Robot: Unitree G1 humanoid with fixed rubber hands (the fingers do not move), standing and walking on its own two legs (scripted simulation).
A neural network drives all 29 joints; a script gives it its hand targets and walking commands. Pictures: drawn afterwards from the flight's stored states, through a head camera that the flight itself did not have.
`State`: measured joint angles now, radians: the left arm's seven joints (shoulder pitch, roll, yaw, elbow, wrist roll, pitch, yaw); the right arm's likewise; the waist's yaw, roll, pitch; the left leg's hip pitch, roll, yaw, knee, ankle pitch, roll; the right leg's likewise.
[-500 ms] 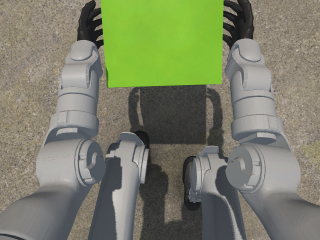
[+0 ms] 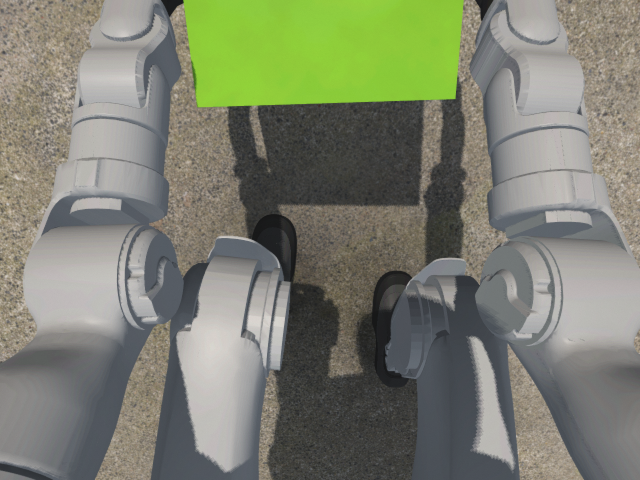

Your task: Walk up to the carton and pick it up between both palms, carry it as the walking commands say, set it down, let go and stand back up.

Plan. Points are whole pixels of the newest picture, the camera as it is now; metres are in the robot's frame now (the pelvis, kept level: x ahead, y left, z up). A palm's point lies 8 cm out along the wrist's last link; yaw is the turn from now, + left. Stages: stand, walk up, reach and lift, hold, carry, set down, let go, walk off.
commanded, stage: set down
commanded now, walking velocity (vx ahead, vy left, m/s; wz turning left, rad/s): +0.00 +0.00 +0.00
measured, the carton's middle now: out of the picture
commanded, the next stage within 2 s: none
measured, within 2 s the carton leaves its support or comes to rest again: rests again in 0.84 s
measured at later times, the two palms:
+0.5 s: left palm (166, 7) +0.51 +0.24 -0.21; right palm out of the picture +0.56 -0.07 -0.18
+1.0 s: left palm out of the picture +0.52 +0.24 -0.21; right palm (506, 6) +0.56 -0.08 -0.21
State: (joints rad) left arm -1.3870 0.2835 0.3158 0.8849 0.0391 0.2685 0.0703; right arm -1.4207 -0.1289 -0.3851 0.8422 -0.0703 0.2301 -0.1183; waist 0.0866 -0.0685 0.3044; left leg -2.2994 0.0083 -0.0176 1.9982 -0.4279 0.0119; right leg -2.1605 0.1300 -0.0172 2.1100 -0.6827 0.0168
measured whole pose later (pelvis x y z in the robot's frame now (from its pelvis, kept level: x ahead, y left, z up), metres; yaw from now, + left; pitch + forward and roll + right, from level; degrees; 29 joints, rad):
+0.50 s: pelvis -0.01 -0.01 -0.02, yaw +0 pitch +34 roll +0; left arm -1.49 0.37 0.24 1.05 -0.04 0.24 0.05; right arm -1.55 -0.21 -0.28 0.98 0.04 0.24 -0.10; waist 0.09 -0.10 0.47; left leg -2.24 0.03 -0.02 2.09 -0.44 0.00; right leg -2.13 0.16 -0.02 2.22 -0.68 0.00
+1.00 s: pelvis +0.00 +0.00 -0.03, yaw +0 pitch +37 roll +0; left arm -1.48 0.36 0.26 1.08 -0.05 0.20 0.02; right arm -1.49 -0.21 -0.27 0.97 0.01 0.21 -0.10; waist 0.09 -0.06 0.39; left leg -2.31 0.05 0.01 2.10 -0.45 0.02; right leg -2.19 0.17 0.00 2.23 -0.69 0.02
